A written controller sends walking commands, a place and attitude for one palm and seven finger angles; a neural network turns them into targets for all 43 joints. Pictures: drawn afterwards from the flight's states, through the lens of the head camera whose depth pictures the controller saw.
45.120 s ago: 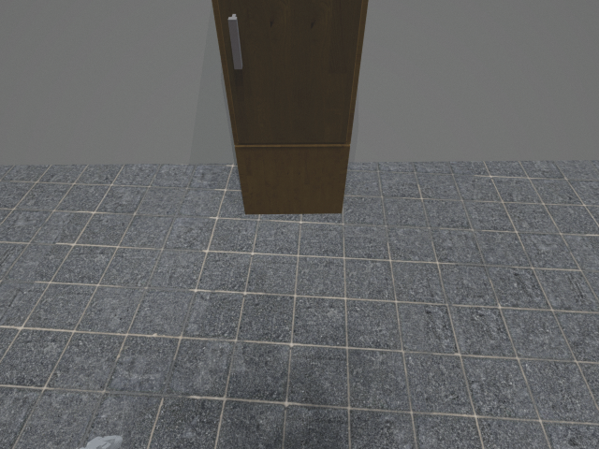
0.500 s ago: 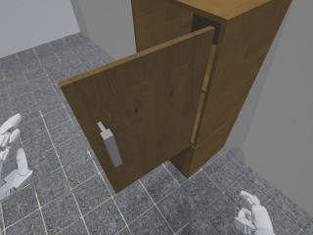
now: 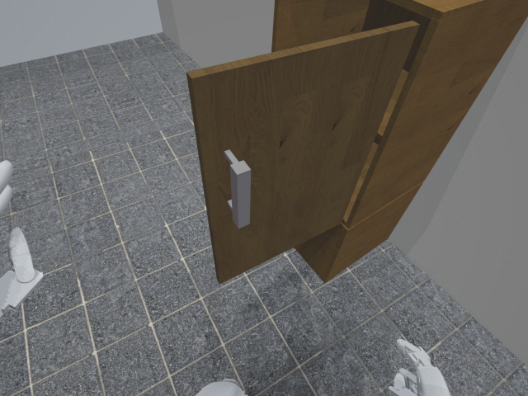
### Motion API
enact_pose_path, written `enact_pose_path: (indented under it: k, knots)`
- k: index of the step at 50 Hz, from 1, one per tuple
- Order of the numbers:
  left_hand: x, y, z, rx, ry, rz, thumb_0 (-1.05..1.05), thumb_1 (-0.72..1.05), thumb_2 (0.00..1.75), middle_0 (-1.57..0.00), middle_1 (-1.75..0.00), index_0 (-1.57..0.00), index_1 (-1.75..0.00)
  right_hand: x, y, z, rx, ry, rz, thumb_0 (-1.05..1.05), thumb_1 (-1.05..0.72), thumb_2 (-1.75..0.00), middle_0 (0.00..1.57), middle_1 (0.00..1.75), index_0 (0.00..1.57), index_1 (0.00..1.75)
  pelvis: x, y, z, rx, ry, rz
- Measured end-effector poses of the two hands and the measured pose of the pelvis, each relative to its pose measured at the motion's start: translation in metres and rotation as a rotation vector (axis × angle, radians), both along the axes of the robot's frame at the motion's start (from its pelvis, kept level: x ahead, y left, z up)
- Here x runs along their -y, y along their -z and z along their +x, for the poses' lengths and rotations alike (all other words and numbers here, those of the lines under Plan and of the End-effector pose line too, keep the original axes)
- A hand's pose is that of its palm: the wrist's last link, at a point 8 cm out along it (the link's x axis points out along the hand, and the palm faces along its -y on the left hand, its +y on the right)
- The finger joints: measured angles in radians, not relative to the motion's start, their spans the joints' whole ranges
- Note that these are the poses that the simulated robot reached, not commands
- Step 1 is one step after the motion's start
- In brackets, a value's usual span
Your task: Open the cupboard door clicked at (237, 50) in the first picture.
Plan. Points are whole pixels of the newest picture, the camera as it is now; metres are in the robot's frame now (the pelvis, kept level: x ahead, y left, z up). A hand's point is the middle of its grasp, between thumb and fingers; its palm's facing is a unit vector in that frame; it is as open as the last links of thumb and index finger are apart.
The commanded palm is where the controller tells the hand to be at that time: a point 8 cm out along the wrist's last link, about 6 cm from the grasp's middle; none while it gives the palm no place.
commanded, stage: step back with the hand held close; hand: left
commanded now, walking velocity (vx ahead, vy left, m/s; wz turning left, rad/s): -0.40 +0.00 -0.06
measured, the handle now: (235, 189) +0.43 +0.09 +0.05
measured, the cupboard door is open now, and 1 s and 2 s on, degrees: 85 85 85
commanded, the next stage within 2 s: stop stepping back and stand still in 0.30 s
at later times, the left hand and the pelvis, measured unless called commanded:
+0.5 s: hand out of the picture +0.13 +0.26 +0.18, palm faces +0.28 -0.87 -0.40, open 7.4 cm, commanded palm +0.08 +0.31 +0.19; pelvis -0.10 +0.03 -0.01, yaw -8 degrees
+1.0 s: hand out of the picture +0.04 +0.31 +0.18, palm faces +0.31 -0.87 -0.40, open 7.4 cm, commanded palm -0.03 +0.36 +0.19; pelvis -0.21 +0.08 +0.01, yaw -8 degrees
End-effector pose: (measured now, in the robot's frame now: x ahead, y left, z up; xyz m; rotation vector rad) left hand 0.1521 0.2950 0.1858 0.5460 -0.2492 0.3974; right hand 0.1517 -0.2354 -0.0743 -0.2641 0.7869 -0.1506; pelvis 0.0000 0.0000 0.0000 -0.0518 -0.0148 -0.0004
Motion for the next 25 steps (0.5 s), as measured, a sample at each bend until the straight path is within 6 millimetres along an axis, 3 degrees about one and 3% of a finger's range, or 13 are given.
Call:
enact_pose_path:
  k: [4,10,15,18,21,25]
  knots:
    - [-0.014,0.002,-0.005,0.048,0.014,-0.005,0.02,0.89,0.9,-0.21,-0.3,-0.22,-0.3,-0.007,-0.002,-0.01,0.017,0.004,-0.039,0.01,-0.9,-0.9,0.21,0.3,0.21,0.3,-0.012,0.004,-0.014,0.014,-0.006,-0.022]
    - [-0.031,-0.02,-0.021,0.102,0.022,0.025,0.02,0.89,0.9,-0.21,-0.3,-0.22,-0.3,-0.029,-0.021,-0.024,0.06,-0.013,-0.006,0.01,-0.9,-0.9,0.21,0.3,0.21,0.3,-0.017,-0.008,-0.034,-0.013,0.012,-0.05]
    - [-0.025,-0.022,-0.037,0.1,0.062,-0.031,0.02,0.89,0.9,-0.21,-0.3,-0.21,-0.3,-0.042,-0.032,-0.035,0.096,-0.036,0.025,0.01,-0.9,-0.9,0.21,0.3,0.21,0.3,-0.02,-0.016,-0.053,-0.058,0.039,-0.058]
    - [-0.018,-0.018,-0.048,0.087,0.108,-0.022,0.02,0.89,0.9,-0.21,-0.3,-0.21,-0.3,-0.044,-0.029,-0.045,0.121,-0.043,0.038,0.01,-0.9,-0.9,0.21,0.3,0.21,0.3,-0.02,-0.01,-0.071,-0.075,0.069,-0.03]
    - [-0.009,-0.012,-0.056,0.094,0.175,0.007,0.02,0.89,0.9,-0.21,-0.3,-0.21,-0.3,-0.039,-0.018,-0.064,0.128,-0.026,0.024,0.01,-0.9,-0.9,0.21,0.3,0.21,0.3,-0.024,0.002,-0.094,-0.048,0.137,-0.01]
    - [-0.011,-0.007,-0.058,0.107,0.238,-0.015,0.02,0.89,0.9,-0.21,-0.3,-0.22,-0.3,-0.031,-0.014,-0.108,0.097,0.083,-0.004,0.01,-0.9,-0.9,0.21,0.3,0.21,0.3,-0.033,0.006,-0.099,-0.001,0.139,-0.017]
